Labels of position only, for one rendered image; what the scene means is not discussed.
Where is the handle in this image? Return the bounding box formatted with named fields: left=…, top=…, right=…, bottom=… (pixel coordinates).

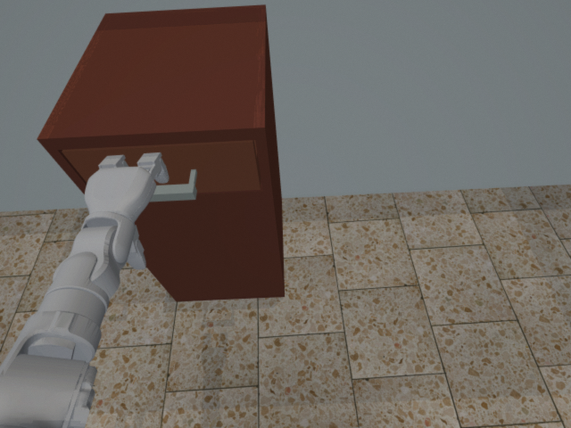
left=150, top=169, right=197, bottom=202

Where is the cabinet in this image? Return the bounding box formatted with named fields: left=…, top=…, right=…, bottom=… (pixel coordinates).
left=37, top=4, right=285, bottom=301

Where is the drawer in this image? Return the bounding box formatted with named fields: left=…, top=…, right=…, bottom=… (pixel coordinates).
left=62, top=140, right=261, bottom=193

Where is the left robot forearm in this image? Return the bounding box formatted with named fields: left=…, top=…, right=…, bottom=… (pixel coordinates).
left=0, top=211, right=136, bottom=382

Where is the left robot hand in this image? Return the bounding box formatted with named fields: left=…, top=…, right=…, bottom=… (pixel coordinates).
left=85, top=152, right=170, bottom=270

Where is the robot left upper arm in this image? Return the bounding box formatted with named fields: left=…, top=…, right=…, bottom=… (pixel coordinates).
left=0, top=354, right=97, bottom=428

